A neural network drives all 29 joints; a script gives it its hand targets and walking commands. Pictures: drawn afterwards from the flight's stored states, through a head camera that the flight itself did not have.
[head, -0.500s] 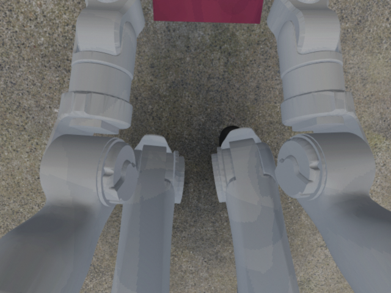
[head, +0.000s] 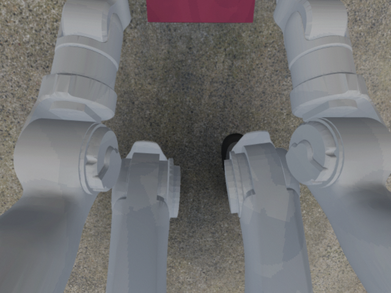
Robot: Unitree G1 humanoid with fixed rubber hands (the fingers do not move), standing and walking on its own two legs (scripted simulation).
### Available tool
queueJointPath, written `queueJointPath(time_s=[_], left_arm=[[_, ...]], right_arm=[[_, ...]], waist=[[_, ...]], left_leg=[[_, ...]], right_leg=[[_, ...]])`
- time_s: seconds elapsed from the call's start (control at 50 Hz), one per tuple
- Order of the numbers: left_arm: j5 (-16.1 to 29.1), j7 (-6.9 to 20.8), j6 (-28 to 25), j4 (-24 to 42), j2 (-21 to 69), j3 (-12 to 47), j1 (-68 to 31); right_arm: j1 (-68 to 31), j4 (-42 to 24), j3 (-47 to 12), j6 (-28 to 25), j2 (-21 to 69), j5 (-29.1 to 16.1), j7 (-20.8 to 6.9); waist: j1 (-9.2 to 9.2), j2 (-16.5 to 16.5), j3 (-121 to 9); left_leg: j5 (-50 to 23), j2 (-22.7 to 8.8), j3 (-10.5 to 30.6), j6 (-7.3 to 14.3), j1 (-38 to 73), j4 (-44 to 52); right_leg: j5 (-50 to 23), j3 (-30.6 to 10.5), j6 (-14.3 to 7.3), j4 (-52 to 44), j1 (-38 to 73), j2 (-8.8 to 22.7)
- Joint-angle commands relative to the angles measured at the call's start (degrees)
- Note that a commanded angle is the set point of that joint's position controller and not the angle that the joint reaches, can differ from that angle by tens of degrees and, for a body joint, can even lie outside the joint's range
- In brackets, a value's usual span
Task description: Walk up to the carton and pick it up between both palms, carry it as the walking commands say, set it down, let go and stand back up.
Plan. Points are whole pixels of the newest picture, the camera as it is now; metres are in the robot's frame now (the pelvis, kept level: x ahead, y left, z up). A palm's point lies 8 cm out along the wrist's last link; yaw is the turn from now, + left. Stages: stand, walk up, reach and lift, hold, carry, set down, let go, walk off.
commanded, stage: set down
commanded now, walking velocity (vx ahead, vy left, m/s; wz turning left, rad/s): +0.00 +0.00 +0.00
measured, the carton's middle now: out of the picture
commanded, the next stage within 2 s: none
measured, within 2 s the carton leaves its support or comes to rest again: rests again in 0.66 s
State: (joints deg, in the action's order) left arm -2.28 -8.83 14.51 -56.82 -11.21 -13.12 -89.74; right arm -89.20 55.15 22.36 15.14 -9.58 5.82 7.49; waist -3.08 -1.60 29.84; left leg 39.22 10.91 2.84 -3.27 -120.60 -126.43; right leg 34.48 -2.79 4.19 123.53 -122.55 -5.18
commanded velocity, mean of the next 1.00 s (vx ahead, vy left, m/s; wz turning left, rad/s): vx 0.00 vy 0.00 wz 0.00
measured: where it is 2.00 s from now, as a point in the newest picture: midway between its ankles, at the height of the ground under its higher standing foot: (194, 189)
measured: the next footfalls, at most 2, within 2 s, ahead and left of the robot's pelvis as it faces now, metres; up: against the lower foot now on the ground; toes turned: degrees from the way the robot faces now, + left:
none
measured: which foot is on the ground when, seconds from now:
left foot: down 0.00-1.00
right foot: down 0.00-1.00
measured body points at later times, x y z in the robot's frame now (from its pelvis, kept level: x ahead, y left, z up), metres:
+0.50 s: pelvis +0.01 +0.00 -0.02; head +0.38 -0.01 +0.22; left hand +0.57 +0.08 -0.21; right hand +0.55 -0.17 -0.21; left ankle +0.09 +0.11 -0.35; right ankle +0.11 -0.13 -0.35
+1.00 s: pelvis +0.01 +0.00 -0.02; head +0.40 -0.01 +0.20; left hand +0.57 +0.08 -0.23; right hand +0.55 -0.17 -0.22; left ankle +0.09 +0.11 -0.35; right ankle +0.11 -0.13 -0.35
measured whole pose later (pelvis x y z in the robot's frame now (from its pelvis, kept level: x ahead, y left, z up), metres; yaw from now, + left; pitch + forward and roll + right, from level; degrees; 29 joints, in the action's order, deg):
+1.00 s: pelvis +0.01 +0.00 -0.02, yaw +0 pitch +34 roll -1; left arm -3.8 -3.3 10.8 -59.4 -11.1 -15.6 -88.1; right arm -87.5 60.5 20.9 11.7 -12.4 3.5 2.2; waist -3.8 -0.5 28.6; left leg 41.5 8.3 0.8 -1.3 -122.8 -130.5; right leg 37.1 -2.0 3.2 128.0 -124.7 -3.5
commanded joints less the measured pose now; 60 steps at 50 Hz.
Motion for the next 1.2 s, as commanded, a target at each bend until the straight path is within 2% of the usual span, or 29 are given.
queueJointPath(time_s=[0.0,0.04,0.06,0.12,0.14,0.2,0.26,0.36,0.38,0.46,0.48,0.5,0.52,0.54,0.56,0.6,0.62,0.64,0.66,0.74,0.92,0.94,0.96,1.0,1.04,1.08,1.12,1.14,1.18], left_arm=[[8.00,14.07,-3.40,6.44,53.71,19.13,-35.03],[10.04,13.90,-4.05,9.45,54.72,20.61,-36.10],[9.34,13.47,-4.04,9.09,54.82,21.25,-34.69],[6.87,12.62,-4.48,7.48,52.24,20.32,-31.57],[7.11,12.62,-4.25,1.74,53.17,18.29,-29.12],[8.76,13.46,-4.80,4.96,55.18,20.08,-28.67],[8.92,12.96,-5.96,8.44,53.68,21.42,-29.35],[5.09,13.09,-4.32,3.88,52.34,18.67,-29.03],[4.12,13.71,-4.17,4.31,52.80,17.72,-29.85],[3.63,15.48,-4.46,5.63,51.30,13.83,-28.83],[3.67,15.98,-4.37,2.92,49.36,12.99,-31.53],[2.52,16.08,-4.74,4.83,49.83,12.59,-30.44],[5.28,15.37,-5.42,7.77,48.33,15.40,-35.13],[6.54,14.42,-6.19,9.16,46.03,17.29,-37.98],[5.52,14.60,-5.88,7.56,46.56,16.64,-37.71],[4.91,15.16,-4.79,1.55,47.46,16.03,-33.22],[2.79,15.66,-4.58,2.46,48.49,14.35,-29.60],[2.70,16.44,-4.39,2.28,46.59,13.21,-31.23],[0.57,16.65,-3.78,0.90,49.93,11.17,-26.64],[2.49,16.91,-4.73,0.60,45.61,13.02,-28.68],[0.90,17.19,-4.49,-0.32,47.41,12.40,-24.64],[2.06,17.70,-4.54,-0.20,50.28,13.10,-25.30],[2.07,17.65,-4.26,-0.51,47.42,13.60,-25.51],[0.19,17.82,-4.08,0.15,47.07,12.04,-23.82],[1.03,17.40,-4.68,0.21,44.62,13.77,-25.38],[1.56,16.94,-5.23,0.45,42.66,13.02,-25.04],[0.80,16.90,-4.42,-0.92,45.02,12.79,-24.21],[-0.36,17.68,-4.59,-2.04,45.17,11.12,-20.50],[0.43,17.64,-4.49,-0.97,46.04,11.92,-22.68]], right_arm=[[-32.35,-5.51,-18.22,-3.72,46.74,-5.19,-16.10],[-32.63,-11.40,-19.63,-4.33,47.09,-6.30,-16.14],[-35.22,-10.60,-19.52,-4.27,45.03,-6.92,-16.45],[-31.83,-9.17,-22.23,-4.02,49.63,-9.29,-17.25],[-32.02,-8.24,-20.77,-4.29,47.01,-7.73,-17.22],[-26.71,-6.61,-19.68,-4.17,48.59,-7.07,-17.37],[-31.36,-11.99,-24.52,-5.36,50.49,-10.65,-16.50],[-26.80,-2.33,-17.38,-3.89,45.71,-5.75,-17.10],[-28.75,-3.06,-17.71,-3.74,48.30,-6.20,-17.67],[-29.26,-8.44,-17.33,-4.93,46.24,-5.64,-17.81],[-28.62,-4.08,-16.65,-4.66,46.14,-5.19,-17.48],[-29.16,-5.37,-17.43,-4.37,47.41,-6.00,-17.44],[-33.73,-8.36,-17.23,-5.46,44.04,-8.00,-17.16],[-32.21,-8.05,-17.71,-5.62,45.13,-8.42,-16.90],[-32.18,-3.46,-18.54,-5.51,43.43,-8.84,-16.07],[-34.44,-7.12,-17.73,-6.23,41.80,-7.97,-16.44],[-30.93,-3.86,-15.25,-5.62,43.06,-7.33,-16.85],[-31.38,-4.48,-16.11,-5.34,43.44,-6.18,-17.03],[-28.42,-3.49,-13.26,-5.05,44.81,-5.49,-17.35],[-27.34,-1.23,-14.81,-5.25,44.17,-5.74,-17.33],[-26.28,-1.04,-15.87,-5.53,44.51,-6.62,-18.12],[-25.96,0.08,-15.33,-5.83,44.38,-5.93,-17.87],[-26.14,-0.55,-14.91,-6.35,43.64,-6.59,-17.85],[-25.37,-0.53,-14.68,-5.92,42.63,-6.72,-18.12],[-23.85,0.66,-15.91,-5.89,43.13,-5.94,-18.50],[-25.77,-0.09,-16.44,-6.48,41.36,-7.17,-17.98],[-24.44,1.20,-14.54,-5.97,41.26,-6.06,-17.92],[-24.16,0.56,-15.69,-5.72,42.97,-6.51,-18.13],[-23.23,0.92,-14.09,-5.81,41.62,-5.09,-18.38]], waist=[[-6.77,-3.95,-81.69],[-8.15,-1.10,-83.85],[-5.86,-4.61,-81.69],[-0.81,-3.97,-82.15],[-3.94,-1.35,-77.52],[-5.51,-0.86,-78.65],[-1.69,1.29,-82.22],[-5.11,-6.23,-67.88],[-2.42,-5.08,-67.40],[-1.53,-1.27,-65.65],[-3.13,0.92,-62.07],[0.68,-0.47,-64.76],[-2.92,-3.86,-69.14],[-3.89,-2.42,-70.58],[-1.79,-2.74,-67.89],[-4.61,-1.74,-61.82],[-1.89,-4.22,-61.36],[-2.12,-1.37,-60.55],[-2.33,-4.94,-57.51],[-3.40,-2.80,-58.11],[-1.10,-1.99,-54.64],[-4.42,-2.41,-54.31],[-2.17,-4.50,-54.27],[-1.58,-2.88,-52.16],[-3.91,-3.54,-53.68],[-1.48,-2.86,-52.80],[-4.34,-4.50,-50.55],[1.12,-3.17,-50.12],[-2.35,-3.09,-50.62]], left_leg=[[-29.74,-0.47,-3.40,1.26,27.81,9.35],[-33.25,-0.22,-2.85,0.93,28.36,8.67],[-32.16,-0.08,-3.71,0.98,25.10,9.33],[-33.53,0.61,-4.60,1.46,26.89,8.62],[-30.90,0.85,-4.36,1.71,20.06,9.76],[-33.58,0.73,-3.45,2.08,21.00,8.12],[-33.96,0.71,-5.59,2.14,14.28,6.74],[-28.71,0.40,-2.34,1.95,26.16,7.87],[-27.92,0.19,-3.06,2.43,23.72,8.88],[-25.58,0.94,-4.38,3.10,16.47,7.89],[-22.17,0.09,-5.10,2.96,11.92,7.52],[-24.82,0.35,-5.59,3.66,15.74,7.95],[-25.23,-0.47,-4.82,3.30,17.73,7.50],[-27.52,-0.78,-2.95,2.95,20.83,7.57],[-25.80,-0.77,-5.52,2.33,19.06,7.10],[-23.62,-0.67,-3.45,3.03,17.31,7.84],[-24.51,-0.39,-3.90,3.02,19.06,8.64],[-22.95,-0.61,-3.95,3.08,16.00,7.48],[-21.82,-0.35,-4.37,3.43,15.34,8.25],[-22.46,-0.87,-4.36,2.86,14.46,7.15],[-26.09,-0.25,-3.66,3.77,18.00,7.24],[-24.27,-0.56,-2.78,3.76,12.23,6.95],[-25.97,-0.84,-2.88,3.20,15.08,5.90],[-25.23,-0.74,-2.79,3.38,14.51,6.68],[-25.78,-1.18,-2.47,3.07,15.63,6.80],[-23.96,-1.09,-2.85,2.48,14.95,5.77],[-24.58,-1.70,-1.48,3.95,17.22,5.72],[-24.28,-0.95,-3.81,3.67,15.30,5.93],[-21.90,-1.15,-1.90,3.38,13.62,6.56]], right_leg=[[-30.69,7.25,-4.48,-3.32,35.94,-1.53],[-34.13,7.71,-3.92,-3.51,37.66,-1.77],[-34.79,6.03,-4.90,-3.78,39.54,-1.06],[-37.50,5.12,-5.01,-2.88,40.94,-2.15],[-38.48,6.14,-4.73,-2.79,41.79,-1.81],[-38.88,5.73,-4.19,-1.39,40.05,-1.87],[-47.51,2.73,-4.73,-1.29,49.94,-1.96],[-25.54,5.56,-4.90,-1.83,25.69,-1.96],[-25.18,5.36,-4.46,-2.40,26.12,-1.92],[-27.71,5.59,-4.27,-2.48,29.07,-2.72],[-25.34,4.69,-4.93,-4.01,30.30,-2.49],[-27.72,4.91,-4.29,-3.61,30.79,-2.32],[-27.78,4.84,-4.94,-2.07,30.18,-2.04],[-29.30,4.68,-4.19,-0.89,31.21,-1.33],[-26.84,4.30,-4.49,-2.25,31.15,-2.04],[-25.69,4.74,-4.41,-2.43,28.70,-1.85],[-25.12,4.95,-4.64,-2.15,27.95,-1.87],[-24.98,4.16,-4.72,-2.45,28.64,-2.24],[-23.91,3.95,-5.08,-3.41,26.69,-2.75],[-26.07,3.85,-4.28,-2.60,29.21,-1.94],[-27.19,4.14,-4.16,-2.07,25.39,-2.20],[-27.10,4.29,-4.60,-1.65,25.28,-2.19],[-26.02,3.21,-5.19,-0.71,24.39,-2.38],[-25.32,5.02,-4.55,-0.80,23.19,-2.63],[-26.28,4.81,-4.16,-0.01,22.47,-2.01],[-24.60,4.84,-5.00,-0.10,22.85,-1.98],[-23.10,4.24,-4.71,-0.11,20.21,-1.73],[-22.67,3.90,-4.52,-1.52,21.43,-2.07],[-22.47,4.29,-4.42,-0.39,20.07,-1.92]])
